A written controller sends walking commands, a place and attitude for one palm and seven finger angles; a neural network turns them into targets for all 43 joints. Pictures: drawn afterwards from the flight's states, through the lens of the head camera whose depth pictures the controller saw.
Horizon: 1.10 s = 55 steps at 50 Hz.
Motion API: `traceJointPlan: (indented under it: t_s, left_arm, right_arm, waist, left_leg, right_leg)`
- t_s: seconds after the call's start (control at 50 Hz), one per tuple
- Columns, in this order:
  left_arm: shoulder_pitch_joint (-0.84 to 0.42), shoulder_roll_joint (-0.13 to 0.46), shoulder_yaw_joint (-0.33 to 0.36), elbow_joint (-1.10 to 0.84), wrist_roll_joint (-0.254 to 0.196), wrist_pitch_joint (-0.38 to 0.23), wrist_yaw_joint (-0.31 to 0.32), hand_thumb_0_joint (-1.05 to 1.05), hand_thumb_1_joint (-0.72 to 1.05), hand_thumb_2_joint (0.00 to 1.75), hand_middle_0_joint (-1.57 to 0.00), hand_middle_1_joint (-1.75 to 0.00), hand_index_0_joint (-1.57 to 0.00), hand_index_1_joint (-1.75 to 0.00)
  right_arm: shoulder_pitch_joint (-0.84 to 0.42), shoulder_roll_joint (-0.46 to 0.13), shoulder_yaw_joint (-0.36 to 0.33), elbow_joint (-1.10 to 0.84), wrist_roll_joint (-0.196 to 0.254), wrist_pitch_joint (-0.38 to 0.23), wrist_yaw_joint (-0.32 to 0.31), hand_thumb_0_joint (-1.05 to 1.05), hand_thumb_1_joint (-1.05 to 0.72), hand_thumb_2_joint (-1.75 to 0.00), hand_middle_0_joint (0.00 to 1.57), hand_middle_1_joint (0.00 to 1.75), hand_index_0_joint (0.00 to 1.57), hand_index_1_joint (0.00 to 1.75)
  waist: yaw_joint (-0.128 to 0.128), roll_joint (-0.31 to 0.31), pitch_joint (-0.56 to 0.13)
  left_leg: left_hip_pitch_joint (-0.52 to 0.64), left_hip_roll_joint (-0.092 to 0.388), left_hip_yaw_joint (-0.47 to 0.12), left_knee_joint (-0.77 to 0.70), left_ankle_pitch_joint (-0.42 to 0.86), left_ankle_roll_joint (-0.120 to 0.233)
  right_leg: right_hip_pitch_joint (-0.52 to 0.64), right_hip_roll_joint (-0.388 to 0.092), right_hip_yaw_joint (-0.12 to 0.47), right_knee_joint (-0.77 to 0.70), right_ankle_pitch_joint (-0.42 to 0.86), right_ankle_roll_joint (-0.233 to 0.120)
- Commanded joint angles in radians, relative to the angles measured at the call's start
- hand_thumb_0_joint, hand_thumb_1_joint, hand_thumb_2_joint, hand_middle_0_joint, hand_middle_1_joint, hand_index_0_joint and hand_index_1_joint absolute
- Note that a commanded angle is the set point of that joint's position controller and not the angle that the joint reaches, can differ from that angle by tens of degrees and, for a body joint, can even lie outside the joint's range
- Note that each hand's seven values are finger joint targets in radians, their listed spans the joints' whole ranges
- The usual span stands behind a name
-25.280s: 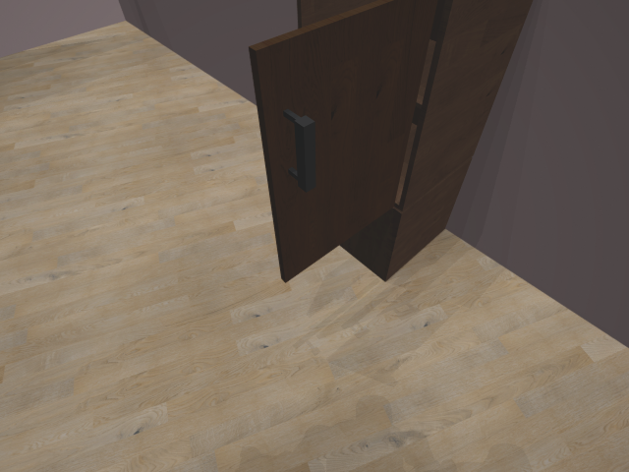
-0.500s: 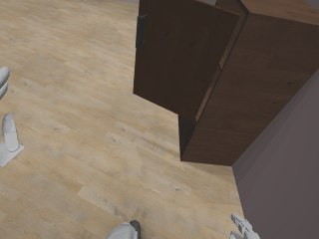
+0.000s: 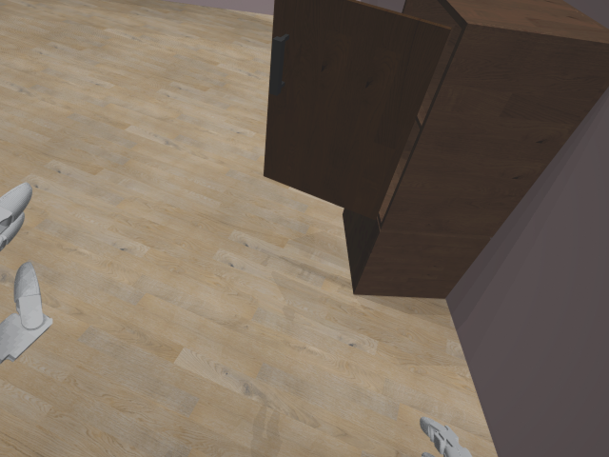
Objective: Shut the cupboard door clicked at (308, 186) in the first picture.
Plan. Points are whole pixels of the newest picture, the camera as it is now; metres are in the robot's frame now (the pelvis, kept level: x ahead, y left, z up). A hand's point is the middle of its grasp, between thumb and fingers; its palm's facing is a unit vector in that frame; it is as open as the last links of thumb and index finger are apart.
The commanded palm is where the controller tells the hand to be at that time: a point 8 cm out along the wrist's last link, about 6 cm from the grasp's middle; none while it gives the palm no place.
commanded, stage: stop stepping back and stand still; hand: left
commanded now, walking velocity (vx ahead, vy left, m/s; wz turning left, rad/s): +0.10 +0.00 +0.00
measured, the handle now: (280, 64) +1.01 +0.12 +0.05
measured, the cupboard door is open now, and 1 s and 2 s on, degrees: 65 65 65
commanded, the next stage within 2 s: let the arm hang, fingers relaxed in 0.94 s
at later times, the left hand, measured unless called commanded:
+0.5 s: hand (99, 265) +0.26 +0.24 +0.16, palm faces +0.46 -0.75 -0.47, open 7.4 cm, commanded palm +0.17 +0.28 +0.16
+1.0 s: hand (123, 251) +0.29 +0.23 +0.15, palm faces +0.34 -0.76 -0.55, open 7.4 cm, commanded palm +0.21 +0.27 +0.16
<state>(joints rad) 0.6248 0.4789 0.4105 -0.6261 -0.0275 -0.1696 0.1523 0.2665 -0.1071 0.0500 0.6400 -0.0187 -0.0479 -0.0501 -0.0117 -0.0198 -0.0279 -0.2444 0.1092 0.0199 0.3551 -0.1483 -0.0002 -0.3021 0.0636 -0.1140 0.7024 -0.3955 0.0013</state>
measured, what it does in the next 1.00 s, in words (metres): steps on the spot: right foot, then right foot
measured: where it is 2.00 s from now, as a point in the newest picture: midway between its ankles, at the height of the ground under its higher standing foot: outside the picture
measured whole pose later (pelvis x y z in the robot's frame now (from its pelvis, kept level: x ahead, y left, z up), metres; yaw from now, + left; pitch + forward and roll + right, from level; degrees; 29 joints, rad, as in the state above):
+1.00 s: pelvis +0.07 -0.03 -0.02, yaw +0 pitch +3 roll -1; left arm 0.61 0.49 0.46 -0.56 -0.05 -0.21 0.15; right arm 0.15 -0.18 0.02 0.55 0.03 -0.07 -0.06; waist -0.03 -0.02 0.02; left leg -0.34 0.04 0.04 0.55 -0.24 0.00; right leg -0.15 0.03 -0.05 0.46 -0.34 -0.01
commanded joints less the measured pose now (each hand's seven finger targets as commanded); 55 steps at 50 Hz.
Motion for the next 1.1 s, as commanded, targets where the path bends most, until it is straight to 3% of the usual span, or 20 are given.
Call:
traceJointPlan:
  t_s: [0.0,0.04,0.08,0.1,0.12,0.14,0.18,0.28,0.32,0.36,0.46,0.54,0.64,0.7,0.74,0.8,0.92,1.0,1.02,1.08]
  left_arm:
    - [-0.059,0.143,0.152,-0.059,-0.027,-0.015,0.038,0.00,0.90,0.90,-0.20,-0.30,-0.20,-0.30]
    - [-0.057,0.135,0.136,-0.045,-0.031,-0.005,0.033,0.00,0.90,0.90,-0.20,-0.30,-0.20,-0.30]
    - [-0.057,0.143,0.134,-0.032,-0.026,0.000,0.029,0.00,0.90,0.90,-0.20,-0.30,-0.20,-0.30]
    - [-0.069,0.174,0.158,-0.037,-0.026,-0.007,0.037,0.00,0.90,0.90,-0.20,-0.30,-0.20,-0.30]
    - [-0.111,0.187,0.164,-0.048,-0.033,-0.029,0.042,0.00,0.90,0.90,-0.20,-0.30,-0.20,-0.30]
    - [-0.128,0.234,0.214,-0.054,-0.021,-0.053,0.053,0.00,0.90,0.90,-0.20,-0.30,-0.20,-0.30]
    - [-0.106,0.128,0.135,-0.009,-0.032,-0.049,0.044,0.00,0.90,0.90,-0.20,-0.30,-0.20,-0.30]
    - [-0.223,0.167,0.160,-0.145,-0.023,-0.105,0.054,0.00,0.90,0.90,-0.20,-0.30,-0.20,-0.30]
    - [-0.262,0.167,0.160,-0.177,-0.019,-0.117,0.059,0.00,0.90,0.90,-0.20,-0.30,-0.20,-0.30]
    - [-0.243,0.163,0.167,-0.077,-0.019,-0.119,0.050,0.00,0.90,0.90,-0.20,-0.30,-0.20,-0.30]
    - [-0.047,0.147,0.212,-0.022,-0.026,-0.112,0.026,0.00,0.90,0.90,-0.20,-0.30,-0.20,-0.30]
    - [0.027,0.114,0.184,-0.045,-0.050,-0.090,0.022,0.00,0.90,0.90,-0.20,-0.30,-0.20,-0.30]
    - [-0.072,0.121,0.160,0.005,-0.021,-0.096,0.044,0.00,0.90,0.90,-0.20,-0.30,-0.20,-0.30]
    - [-0.166,0.141,0.134,-0.025,-0.010,-0.091,0.042,0.00,0.90,0.90,-0.20,-0.30,-0.20,-0.30]
    - [-0.172,0.133,0.119,-0.090,-0.005,-0.085,0.043,0.00,0.90,0.90,-0.20,-0.30,-0.20,-0.30]
    - [-0.117,0.142,0.140,-0.137,-0.002,-0.083,0.035,0.00,0.90,0.90,-0.20,-0.30,-0.20,-0.30]
    - [0.074,0.156,0.215,-0.079,-0.038,-0.088,0.028,0.00,0.90,0.90,-0.20,-0.30,-0.20,-0.30]
    - [0.097,0.169,0.235,-0.065,-0.051,-0.085,0.030,0.00,0.90,0.90,-0.20,-0.30,-0.20,-0.30]
    - [-0.095,-0.141,-0.328,0.614,0.019,0.098,-0.099,0.00,0.90,0.90,-0.20,-0.30,-0.20,-0.30]
    - [-0.180,-0.133,-0.339,0.712,0.035,0.190,-0.139,0.00,0.90,0.90,-0.20,-0.30,-0.20,-0.30]
  right_arm:
    - [-0.118,-0.186,-0.080,-0.144,0.005,-0.030,-0.034,0.00,-0.90,-0.90,0.20,0.30,0.20,0.30]
    - [-0.113,-0.199,-0.085,-0.151,0.010,-0.028,-0.031,0.00,-0.90,-0.90,0.20,0.30,0.20,0.30]
    - [-0.089,-0.182,-0.085,-0.146,0.019,-0.014,-0.019,0.00,-0.90,-0.90,0.20,0.30,0.20,0.30]
    - [-0.108,-0.183,-0.083,-0.156,0.025,-0.019,-0.013,0.00,-0.90,-0.90,0.20,0.30,0.20,0.30]
    - [-0.123,-0.189,-0.078,-0.155,0.024,-0.027,-0.011,0.00,-0.90,-0.90,0.20,0.30,0.20,0.30]
    - [-0.140,-0.189,-0.080,-0.167,0.022,-0.042,-0.002,0.00,-0.90,-0.90,0.20,0.30,0.20,0.30]
    - [-0.136,-0.211,-0.102,-0.166,0.049,-0.041,-0.014,0.00,-0.90,-0.90,0.20,0.30,0.20,0.30]
    - [-0.136,-0.194,-0.085,-0.142,0.025,-0.063,-0.046,0.00,-0.90,-0.90,0.20,0.30,0.20,0.30]
    - [-0.126,-0.230,-0.105,-0.140,0.024,-0.079,-0.048,0.00,-0.90,-0.90,0.20,0.30,0.20,0.30]
    - [-0.130,-0.213,-0.098,-0.128,0.008,-0.095,-0.038,0.00,-0.90,-0.90,0.20,0.30,0.20,0.30]
    - [-0.153,-0.199,-0.089,-0.144,0.034,-0.089,-0.016,0.00,-0.90,-0.90,0.20,0.30,0.20,0.30]
    - [-0.139,-0.186,-0.098,-0.157,0.038,-0.054,0.002,0.00,-0.90,-0.90,0.20,0.30,0.20,0.30]
    - [-0.112,-0.189,-0.080,-0.131,0.035,-0.069,-0.034,0.00,-0.90,-0.90,0.20,0.30,0.20,0.30]
    - [-0.107,-0.221,-0.098,-0.137,0.044,-0.082,-0.051,0.00,-0.90,-0.90,0.20,0.30,0.20,0.30]
    - [-0.100,-0.209,-0.090,-0.149,0.036,-0.082,-0.043,0.00,-0.90,-0.90,0.20,0.30,0.20,0.30]
    - [-0.119,-0.218,-0.095,-0.169,0.038,-0.090,-0.026,0.00,-0.90,-0.90,0.20,0.30,0.20,0.30]
    - [-0.100,-0.204,-0.086,-0.195,0.042,-0.048,-0.020,0.00,-0.90,-0.90,0.20,0.30,0.20,0.30]
    - [-0.104,-0.199,-0.082,-0.200,0.042,-0.030,-0.030,0.00,-0.90,-0.90,0.20,0.30,0.20,0.30]
    - [-0.219,-0.257,-0.073,-0.086,0.067,-0.078,0.053,0.00,-0.90,-0.90,0.20,0.30,0.20,0.30]
    - [-0.099,-0.284,-0.094,-0.016,0.023,-0.037,0.056,0.00,-0.90,-0.90,0.20,0.30,0.20,0.30]
  waist:
    - [-0.017,0.318,-0.043]
    - [-0.016,0.221,-0.059]
    - [-0.014,-0.049,-0.097]
    - [0.009,-0.132,-0.078]
    - [0.014,-0.148,-0.046]
    - [0.020,-0.134,-0.042]
    - [0.002,-0.257,-0.002]
    - [-0.023,0.092,-0.018]
    - [-0.010,0.268,-0.093]
    - [-0.004,0.314,-0.062]
    - [0.010,0.125,-0.013]
    - [-0.005,-0.120,0.025]
    - [-0.010,-0.045,-0.109]
    - [-0.010,0.047,-0.188]
    - [-0.012,0.149,-0.190]
    - [0.007,0.161,-0.122]
    - [-0.004,0.094,-0.196]
    - [-0.001,0.050,-0.242]
    - [-0.018,0.086,-0.104]
    - [-0.011,0.080,-0.122]
  left_leg:
    - [0.019,0.098,-0.099,-0.181,-0.446,0.030]
    - [-0.077,0.065,-0.071,-0.035,-0.341,0.050]
    - [-0.286,-0.020,0.014,0.324,-0.217,0.032]
    - [-0.411,-0.070,0.028,0.515,-0.299,0.018]
    - [-0.505,-0.080,0.031,0.640,-0.344,0.007]
    - [-0.544,-0.072,0.052,0.630,-0.344,0.004]
    - [-0.443,-0.048,0.028,0.570,-0.240,0.005]
    - [0.066,-0.121,0.121,0.189,0.129,0.035]
    - [0.245,0.083,-0.190,0.130,0.376,0.140]
    - [0.102,0.226,-0.439,-0.067,0.086,0.211]
    - [-0.229,0.041,-0.088,-0.016,-0.359,0.057]
    - [-0.209,-0.074,-0.013,0.420,-0.186,-0.009]
    - [-0.073,-0.072,0.031,0.149,0.117,0.025]
    - [0.228,0.008,-0.013,0.185,0.623,0.076]
    - [0.302,0.039,-0.084,0.196,0.877,0.105]
    - [0.193,0.058,-0.098,0.139,0.736,0.057]
    - [0.003,-0.007,-0.011,0.222,0.598,0.010]
    - [-0.034,-0.021,-0.005,0.218,0.392,0.011]
    - [-0.070,-0.019,-0.026,0.356,0.408,0.003]
    - [-0.028,0.045,-0.086,0.251,0.328,0.037]
  right_leg:
    - [0.116,0.051,-0.095,-0.271,-0.056,-0.018]
    - [0.249,-0.005,-0.029,-0.363,0.001,-0.041]
    - [0.390,-0.245,0.258,-0.425,0.122,-0.134]
    - [0.407,-0.373,0.384,-0.410,0.416,-0.188]
    - [0.443,-0.409,0.343,-0.349,0.738,-0.211]
    - [0.483,-0.397,0.286,-0.281,0.936,-0.209]
    - [0.351,-0.336,0.260,-0.279,0.819,-0.168]
    - [0.076,-0.225,0.081,-0.114,0.681,-0.063]
    - [-0.073,-0.101,0.053,0.113,0.325,0.038]
    - [-0.078,-0.055,0.144,0.238,-0.166,0.022]
    - [0.224,-0.082,0.092,-0.258,-0.036,-0.015]
    - [0.018,-0.351,0.472,-0.497,-0.048,-0.150]
    - [0.272,-0.224,0.185,-0.196,0.808,-0.035]
    - [0.118,-0.134,0.103,-0.064,0.824,0.059]
    - [0.038,-0.085,0.074,-0.030,0.528,0.052]
    - [0.095,-0.070,0.069,-0.222,0.299,0.016]
    - [0.307,-0.147,0.105,-0.211,0.858,-0.004]
    - [0.324,-0.193,0.135,-0.203,0.908,-0.009]
    - [0.140,-0.272,0.111,-0.087,0.978,-0.038]
    - [0.013,-0.181,0.089,-0.127,0.400,-0.008]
